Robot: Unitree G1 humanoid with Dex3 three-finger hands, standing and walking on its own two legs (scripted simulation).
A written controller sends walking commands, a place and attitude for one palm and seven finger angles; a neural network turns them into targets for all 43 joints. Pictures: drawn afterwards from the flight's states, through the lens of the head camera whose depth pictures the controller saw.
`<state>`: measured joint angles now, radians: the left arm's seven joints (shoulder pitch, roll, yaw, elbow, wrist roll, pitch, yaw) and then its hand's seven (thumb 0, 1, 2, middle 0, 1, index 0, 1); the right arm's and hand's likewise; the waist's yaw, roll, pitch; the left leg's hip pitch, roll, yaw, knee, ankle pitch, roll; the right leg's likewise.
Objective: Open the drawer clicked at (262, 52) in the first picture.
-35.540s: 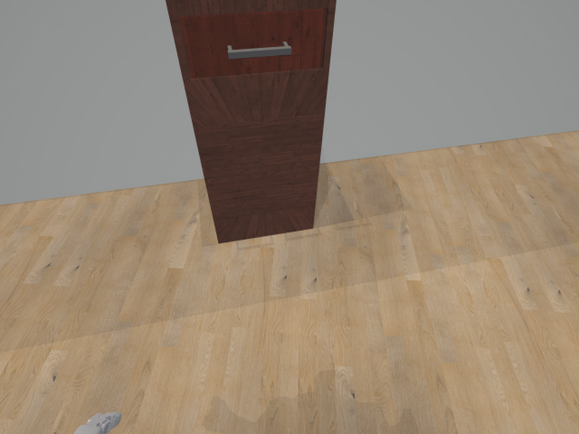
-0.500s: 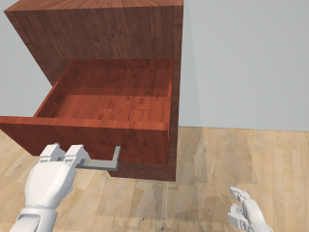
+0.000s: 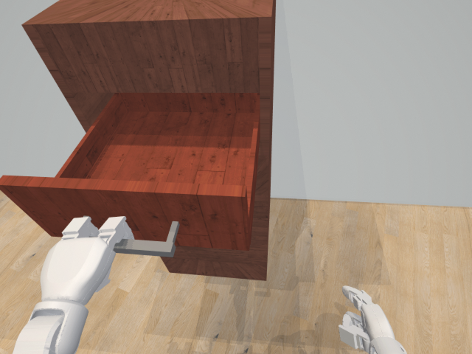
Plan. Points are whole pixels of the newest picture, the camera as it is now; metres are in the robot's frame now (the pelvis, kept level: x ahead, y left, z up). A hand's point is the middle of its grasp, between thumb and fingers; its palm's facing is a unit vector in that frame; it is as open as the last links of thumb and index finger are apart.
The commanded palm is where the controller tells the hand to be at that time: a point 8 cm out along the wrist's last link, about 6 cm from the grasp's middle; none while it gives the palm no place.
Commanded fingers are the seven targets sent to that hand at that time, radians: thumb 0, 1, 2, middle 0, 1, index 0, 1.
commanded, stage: pull the drawer open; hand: left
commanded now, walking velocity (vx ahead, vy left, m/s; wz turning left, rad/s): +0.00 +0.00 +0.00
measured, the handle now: (124, 235) +0.27 +0.22 +0.09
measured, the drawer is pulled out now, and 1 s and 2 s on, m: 0.25 0.30 0.30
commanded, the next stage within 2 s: open the thumb to release the handle in 0.50 s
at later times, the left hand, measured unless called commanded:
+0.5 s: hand (85, 310) +0.16 +0.24 +0.06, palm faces +0.04 -0.08 -1.00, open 5.5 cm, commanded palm +0.10 +0.25 +0.11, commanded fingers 0.00 0.90 0.90 -0.40 -1.35 -0.40 -1.35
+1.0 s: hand (86, 303) +0.17 +0.24 +0.07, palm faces +0.04 -0.06 -1.00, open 10.1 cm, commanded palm +0.13 +0.26 +0.11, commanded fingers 0.00 -0.50 0.30 -0.30 -1.20 -0.30 -1.20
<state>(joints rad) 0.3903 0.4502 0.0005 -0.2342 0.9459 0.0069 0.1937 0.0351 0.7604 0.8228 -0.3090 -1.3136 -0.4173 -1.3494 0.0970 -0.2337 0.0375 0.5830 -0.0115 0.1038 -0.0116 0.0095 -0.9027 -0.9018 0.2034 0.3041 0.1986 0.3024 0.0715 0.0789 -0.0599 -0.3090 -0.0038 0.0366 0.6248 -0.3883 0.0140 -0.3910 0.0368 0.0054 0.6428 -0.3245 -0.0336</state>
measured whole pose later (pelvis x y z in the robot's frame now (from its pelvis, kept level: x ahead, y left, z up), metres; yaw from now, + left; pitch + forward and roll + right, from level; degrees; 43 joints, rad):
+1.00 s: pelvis -0.01 +0.00 +0.00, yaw +0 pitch +3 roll +0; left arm 0.54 0.48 0.01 -0.32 0.94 -0.03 0.27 0.01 0.06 0.55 -0.38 -1.27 -0.36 -1.26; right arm 0.08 -0.24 0.03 0.58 -0.01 0.11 -0.03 0.01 -0.90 -0.90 0.20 0.30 0.20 0.30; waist 0.09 0.08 -0.05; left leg -0.32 0.00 0.03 0.65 -0.39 0.01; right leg -0.40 0.04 0.00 0.66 -0.33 -0.04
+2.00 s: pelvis -0.02 +0.02 +0.01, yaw +2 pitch -1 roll +0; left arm 0.37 0.50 -0.05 -0.42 0.90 0.08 0.09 0.00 -0.49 0.30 -0.35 -1.21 -0.44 -1.26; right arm 0.06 -0.26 0.04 0.60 0.00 0.11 -0.03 0.01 -0.90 -0.90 0.20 0.30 0.20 0.30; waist 0.12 0.11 -0.01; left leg -0.19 -0.03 0.01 0.52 -0.32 0.04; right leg -0.25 0.01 -0.02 0.51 -0.25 -0.01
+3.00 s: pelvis -0.04 -0.01 +0.01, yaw +3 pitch -3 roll +1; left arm 0.12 0.66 0.16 -0.48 0.68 0.15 -0.21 0.00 -0.50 0.30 -0.32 -1.20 -0.32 -1.20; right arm 0.07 -0.30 0.06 0.59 0.05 0.08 0.01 0.01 -0.90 -0.90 0.20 0.30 0.20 0.30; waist 0.10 0.14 0.02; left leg -0.18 -0.02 -0.01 0.50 -0.26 0.00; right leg -0.24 0.02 -0.04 0.51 -0.22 -0.04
